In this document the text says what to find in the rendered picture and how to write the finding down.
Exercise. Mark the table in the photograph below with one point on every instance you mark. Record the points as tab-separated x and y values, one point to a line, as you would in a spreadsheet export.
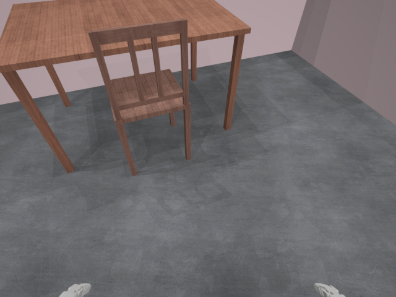
53	32

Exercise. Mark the robot right hand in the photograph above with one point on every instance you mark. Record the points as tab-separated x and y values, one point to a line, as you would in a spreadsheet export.
326	291

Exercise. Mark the robot left hand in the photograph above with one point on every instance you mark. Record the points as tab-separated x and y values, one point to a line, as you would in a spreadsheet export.
77	290

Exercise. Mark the chair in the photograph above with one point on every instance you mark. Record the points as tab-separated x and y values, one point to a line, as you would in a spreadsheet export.
143	96

